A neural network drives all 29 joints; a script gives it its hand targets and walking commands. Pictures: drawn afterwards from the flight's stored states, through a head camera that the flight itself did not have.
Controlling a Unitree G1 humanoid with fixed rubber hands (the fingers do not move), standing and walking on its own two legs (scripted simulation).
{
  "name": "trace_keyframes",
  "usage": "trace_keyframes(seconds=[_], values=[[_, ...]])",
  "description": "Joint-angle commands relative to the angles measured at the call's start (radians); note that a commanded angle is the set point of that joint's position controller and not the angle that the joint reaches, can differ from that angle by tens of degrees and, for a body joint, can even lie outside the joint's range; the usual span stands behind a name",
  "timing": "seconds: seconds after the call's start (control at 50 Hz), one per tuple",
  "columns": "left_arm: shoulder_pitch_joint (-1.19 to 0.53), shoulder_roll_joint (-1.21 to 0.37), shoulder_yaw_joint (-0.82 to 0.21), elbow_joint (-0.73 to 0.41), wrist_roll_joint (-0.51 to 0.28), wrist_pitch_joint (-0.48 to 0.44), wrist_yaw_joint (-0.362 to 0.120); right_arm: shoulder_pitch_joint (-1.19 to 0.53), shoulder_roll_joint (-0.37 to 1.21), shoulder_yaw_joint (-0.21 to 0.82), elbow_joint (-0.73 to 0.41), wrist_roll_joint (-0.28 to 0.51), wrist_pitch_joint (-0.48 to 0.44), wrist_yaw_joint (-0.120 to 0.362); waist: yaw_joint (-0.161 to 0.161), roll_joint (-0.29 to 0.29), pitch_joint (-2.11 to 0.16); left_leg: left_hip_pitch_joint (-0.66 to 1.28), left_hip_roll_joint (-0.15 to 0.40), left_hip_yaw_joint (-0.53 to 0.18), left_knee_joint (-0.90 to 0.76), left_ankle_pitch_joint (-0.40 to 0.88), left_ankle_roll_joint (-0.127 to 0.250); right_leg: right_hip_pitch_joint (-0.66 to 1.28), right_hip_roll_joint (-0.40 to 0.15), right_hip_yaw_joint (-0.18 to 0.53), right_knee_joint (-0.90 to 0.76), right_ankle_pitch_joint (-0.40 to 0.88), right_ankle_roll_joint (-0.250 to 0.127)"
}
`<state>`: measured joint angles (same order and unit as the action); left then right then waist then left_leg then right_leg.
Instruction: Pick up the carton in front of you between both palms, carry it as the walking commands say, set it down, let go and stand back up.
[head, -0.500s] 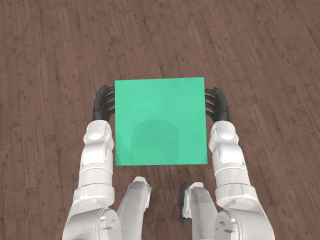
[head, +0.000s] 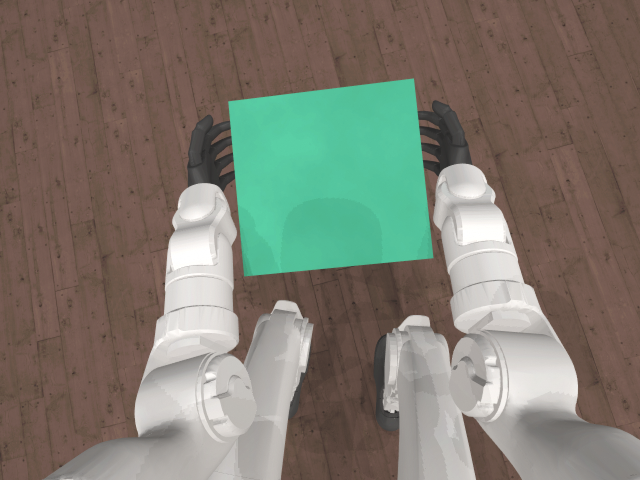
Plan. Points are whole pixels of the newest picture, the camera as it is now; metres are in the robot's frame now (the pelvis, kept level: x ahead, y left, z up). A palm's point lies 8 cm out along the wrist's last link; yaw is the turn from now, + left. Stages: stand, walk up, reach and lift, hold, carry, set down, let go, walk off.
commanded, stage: set down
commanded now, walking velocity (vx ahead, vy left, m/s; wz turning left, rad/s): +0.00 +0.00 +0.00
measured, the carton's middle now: (332, 195) +0.45 +0.05 -0.17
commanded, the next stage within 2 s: none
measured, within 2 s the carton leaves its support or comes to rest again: rests again in 1.08 s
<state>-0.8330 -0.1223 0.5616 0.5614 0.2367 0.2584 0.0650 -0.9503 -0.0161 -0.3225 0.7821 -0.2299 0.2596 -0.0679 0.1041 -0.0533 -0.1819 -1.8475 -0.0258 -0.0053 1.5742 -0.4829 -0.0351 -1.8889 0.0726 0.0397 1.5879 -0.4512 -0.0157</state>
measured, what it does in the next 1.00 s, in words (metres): lowers itself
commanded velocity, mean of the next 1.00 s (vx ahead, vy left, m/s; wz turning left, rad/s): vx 0.00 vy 0.00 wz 0.00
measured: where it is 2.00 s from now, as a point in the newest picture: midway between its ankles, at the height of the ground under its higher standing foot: (338, 393)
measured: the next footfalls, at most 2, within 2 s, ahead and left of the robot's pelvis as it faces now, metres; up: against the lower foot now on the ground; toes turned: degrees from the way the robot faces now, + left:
none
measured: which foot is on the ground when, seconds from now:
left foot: down 0.00-1.00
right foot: down 0.00-1.00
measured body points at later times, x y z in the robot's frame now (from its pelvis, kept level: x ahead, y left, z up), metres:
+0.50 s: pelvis -0.02 +0.00 -0.11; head +0.31 -0.01 +0.20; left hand +0.45 +0.21 -0.24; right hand +0.53 -0.08 -0.25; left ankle +0.09 +0.13 -0.51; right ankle +0.10 -0.10 -0.51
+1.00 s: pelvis -0.01 +0.00 -0.16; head +0.34 -0.01 +0.12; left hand +0.46 +0.23 -0.32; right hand +0.54 -0.07 -0.34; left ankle +0.09 +0.13 -0.51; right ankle +0.10 -0.10 -0.51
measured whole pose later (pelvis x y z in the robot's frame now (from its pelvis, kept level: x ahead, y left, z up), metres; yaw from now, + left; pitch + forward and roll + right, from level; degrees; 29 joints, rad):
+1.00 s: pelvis -0.01 +0.00 -0.16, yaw +3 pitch +44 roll +4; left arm -1.13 0.03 0.49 0.78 0.00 0.18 0.13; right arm -1.38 -0.28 -0.01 1.12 -0.01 0.20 -0.10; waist 0.14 0.00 0.14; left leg -2.31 -0.08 -0.01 2.11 -0.57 -0.08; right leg -2.36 0.05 0.01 2.14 -0.55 -0.04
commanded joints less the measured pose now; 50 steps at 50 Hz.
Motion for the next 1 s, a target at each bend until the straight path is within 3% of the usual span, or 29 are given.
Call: trace_keyframes(seconds=[0.0, 0.02, 0.08, 0.1, 0.12, 0.14, 0.2, 0.32, 0.36, 0.42, 0.48, 0.5, 0.52, 0.6, 0.62, 0.64, 0.66, 0.68, 0.72, 0.74, 0.76, 0.78, 0.82, 0.84, 0.86, 0.88, 0.9, 0.92, 0.98], values=[[-0.550, -0.783, -0.533, 0.069, -0.126, -0.014, -0.255, -0.595, 0.972, 0.496, -0.019, 0.113, -0.042, 0.174, 0.073, -0.146, -0.966, 0.307, -0.151, 0.055, -0.054, 0.231, -0.005, 0.601, 0.105, -0.007, -0.102, 0.179, 0.045], [-0.589, -0.766, -0.530, 0.089, -0.139, -0.013, -0.249, -0.638, 0.940, 0.494, -0.008, 0.149, -0.056, 0.165, 0.101, -0.109, -0.914, 0.331, -0.142, 0.065, -0.039, 0.215, 0.001, 0.542, 0.105, -0.025, -0.072, 0.128, 0.045], [-0.691, -0.762, -0.575, 0.029, -0.208, -0.023, -0.245, -0.609, 0.900, 0.455, 0.009, 0.125, -0.055, 0.147, 0.009, -0.082, -0.948, 0.259, -0.138, 0.062, 0.020, 0.230, -0.029, 0.569, 0.106, -0.005, -0.034, 0.185, 0.012], [-0.673, -0.787, -0.558, 0.043, -0.196, -0.013, -0.253, -0.630, 0.894, 0.421, 0.048, 0.119, -0.049, 0.139, 0.036, -0.041, -0.963, 0.244, -0.137, 0.073, 0.002, 0.202, -0.027, 0.595, 0.113, -0.014, -0.032, 0.171, 0.012], [-0.682, -0.744, -0.559, 0.057, -0.197, -0.008, -0.250, -0.638, 0.881, 0.449, 0.025, 0.086, -0.040, 0.141, -0.007, -0.135, -0.936, 0.229, -0.135, 0.058, 0.039, 0.191, -0.030, 0.548, 0.095, -0.027, 0.011, 0.161, 0.025], [-0.733, -0.734, -0.575, 0.009, -0.200, -0.013, -0.236, -0.680, 0.883, 0.458, 0.003, 0.156, -0.051, 0.142, 0.045, 0.006, -0.987, 0.314, -0.141, 0.082, 0.037, 0.197, -0.032, 0.466, 0.119, -0.031, 0.030, 0.118, 0.001], [-0.741, -0.749, -0.523, 0.043, -0.207, -0.007, -0.224, -0.731, 0.834, 0.506, 0.036, 0.161, -0.044, 0.144, 0.034, -0.082, -0.939, 0.183, -0.131, 0.086, 0.097, 0.177, -0.045, 0.497, 0.098, -0.029, 0.058, 0.116, 0.015], [-0.786, -0.692, -0.467, 0.099, -0.154, 0.000, -0.205, -0.751, 0.802, 0.398, 0.113, 0.150, -0.033, 0.183, 0.087, -0.051, -0.959, 0.185, -0.131, 0.103, 0.141, 0.171, -0.032, 0.376, 0.109, -0.026, 0.116, 0.094, -0.001], [-0.786, -0.749, -0.468, 0.112, -0.178, 0.000, -0.211, -0.752, 0.776, 0.412, 0.144, 0.146, -0.043, 0.190, 0.022, -0.076, -0.892, 0.146, -0.118, 0.068, 0.150, 0.216, -0.029, 0.326, 0.103, -0.062, 0.158, 0.155, 0.007], [-0.819, -0.694, -0.461, 0.073, -0.182, -0.011, -0.195, -0.868, 0.697, 0.484, 0.074, 0.209, -0.063, 0.177, 0.114, -0.094, -0.926, 0.116, -0.118, 0.077, 0.206, 0.271, -0.035, 0.357, 0.083, -0.014, 0.202, 0.170, 0.008], [-0.855, -0.639, -0.454, 0.092, -0.185, -0.028, -0.183, -0.858, 0.700, 0.471, 0.158, 0.229, -0.066, 0.177, 0.120, -0.072, -0.897, 0.149, -0.107, 0.087, 0.243, 0.298, -0.035, 0.299, 0.083, -0.011, 0.237, 0.189, 0.006], [-0.880, -0.556, -0.459, 0.033, -0.206, -0.057, -0.175, -0.841, 0.735, 0.489, 0.160, 0.216, -0.066, 0.173, 0.123, -0.209, -0.941, 0.089, -0.111, 0.094, 0.247, 0.246, -0.027, 0.321, 0.082, -0.038, 0.255, 0.173, 0.026], [-0.867, -0.563, -0.474, 0.056, -0.202, -0.057, -0.164, -0.901, 0.678, 0.496, 0.125, 0.252, -0.080, 0.164, 0.134, -0.114, -0.937, 0.093, -0.097, 0.086, 0.294, 0.273, -0.028, 0.334, 0.079, -0.013, 0.277, 0.215, 0.024], [-0.964, -0.547, -0.470, 0.101, -0.258, -0.055, -0.145, -0.976, 0.544, 0.473, 0.230, 0.242, -0.079, 0.161, 0.083, -0.121, -0.868, 0.146, -0.094, 0.092, 0.290, 0.167, -0.049, 0.279, 0.069, -0.042, 0.315, 0.090, 0.000], [-0.981, -0.550, -0.487, 0.021, -0.245, -0.064, -0.148, -0.974, 0.579, 0.480, 0.165, 0.251, -0.092, 0.157, 0.118, -0.110, -0.824, 0.084, -0.097, 0.085, 0.322, 0.216, -0.030, 0.238, 0.070, -0.023, 0.323, 0.116, -0.013], [-0.989, -0.564, -0.450, 0.069, -0.256, -0.059, -0.163, -0.976, 0.559, 0.479, 0.168, 0.247, -0.091, 0.167, 0.063, -0.135, -0.873, 0.083, -0.081, 0.084, 0.338, 0.236, -0.045, 0.310, 0.068, -0.011, 0.321, 0.144, -0.003], [-0.977, -0.530, -0.456, 0.034, -0.259, -0.069, -0.169, -0.977, 0.544, 0.502, 0.229, 0.280, -0.084, 0.165, 0.157, -0.125, -0.881, 0.049, -0.088, 0.127, 0.355, 0.228, -0.041, 0.338, 0.063, 0.011, 0.313, 0.138, 0.001], [-1.003, -0.588, -0.486, 0.099, -0.291, -0.055, -0.174, -1.033, 0.597, 0.511, 0.104, 0.318, -0.106, 0.175, 0.097, -0.131, -0.941, 0.064, -0.081, 0.104, 0.346, 0.230, -0.037, 0.406, 0.066, -0.023, 0.356, 0.203, 0.007], [-0.957, -0.604, -0.478, 0.095, -0.324, -0.061, -0.179, -1.032, 0.562, 0.554, 0.140, 0.295, -0.106, 0.159, 0.071, -0.160, -0.884, 0.071, -0.075, 0.085, 0.376, 0.250, -0.044, 0.327, 0.051, -0.026, 0.371, 0.174, 0.004], [-0.983, -0.625, -0.507, 0.096, -0.316, -0.057, -0.181, -0.970, 0.574, 0.491, 0.218, 0.285, -0.096, 0.171, 0.099, -0.084, -0.927, 0.106, -0.092, 0.120, 0.378, 0.250, -0.048, 0.341, 0.063, -0.031, 0.367, 0.181, -0.016], [-0.944, -0.621, -0.476, 0.076, -0.337, -0.089, -0.181, -0.967, 0.639, 0.543, 0.178, 0.295, -0.111, 0.166, 0.077, -0.213, -0.980, 0.081, -0.097, 0.111, 0.406, 0.310, -0.036, 0.357, 0.060, -0.026, 0.387, 0.245, 0.004], [-0.882, -0.595, -0.472, 0.145, -0.299, -0.060, -0.186, -1.008, 0.620, 0.578, 0.089, 0.331, -0.118, 0.159, 0.129, -0.211, -0.979, 0.064, -0.087, 0.106, 0.403, 0.321, -0.033, 0.424, 0.055, -0.014, 0.374, 0.307, 0.019], [-0.892, -0.677, -0.505, 0.176, -0.311, -0.052, -0.201, -0.948, 0.680, 0.511, 0.125, 0.288, -0.111, 0.159, 0.092, -0.162, -0.913, -0.015, -0.109, 0.112, 0.386, 0.279, -0.035, 0.393, 0.060, -0.001, 0.377, 0.282, -0.004], [-0.898, -0.671, -0.529, 0.132, -0.330, -0.064, -0.204, -0.843, 0.696, 0.500, 0.167, 0.256, -0.107, 0.167, 0.002, -0.155, -0.894, 0.007, -0.097, 0.090, 0.398, 0.289, -0.038, 0.355, 0.074, -0.046, 0.387, 0.294, 0.002], [-0.880, -0.705, -0.532, 0.175, -0.329, -0.053, -0.205, -0.934, 0.614, 0.489, 0.125, 0.267, -0.117, 0.164, 0.019, -0.037, -0.831, -0.040, -0.094, 0.100, 0.411, 0.296, -0.057, 0.302, 0.058, 0.006, 0.384, 0.279, -0.024], [-0.885, -0.704, -0.545, 0.158, -0.315, -0.067, -0.199, -0.889, 0.673, 0.467, 0.153, 0.251, -0.115, 0.170, 0.058, -0.071, -0.863, 0.080, -0.103, 0.088, 0.396, 0.302, -0.045, 0.259, 0.058, -0.029, 0.410, 0.264, -0.004], [-0.877, -0.731, -0.539, 0.111, -0.337, -0.071, -0.203, -0.894, 0.653, 0.469, 0.071, 0.251, -0.131, 0.176, -0.001, -0.069, -0.943, 0.100, -0.116, 0.085, 0.397, 0.318, -0.048, 0.289, 0.075, -0.063, 0.402, 0.247, -0.007], [-0.883, -0.672, -0.543, 0.124, -0.333, -0.074, -0.197, -0.887, 0.648, 0.498, 0.136, 0.283, -0.126, 0.168, 0.067, -0.040, -0.838, 0.067, -0.117, 0.087, 0.399, 0.339, -0.051, 0.181, 0.061, -0.021, 0.395, 0.240, -0.027], [-0.806, -0.593, -0.465, 0.184, -0.293, -0.090, -0.165, -0.921, 0.580, 0.556, 0.146, 0.328, -0.142, 0.169, 0.105, -0.132, -0.745, 0.032, -0.107, 0.071, 0.382, 0.279, -0.034, 0.185, 0.043, -0.026, 0.401, 0.184, -0.010]])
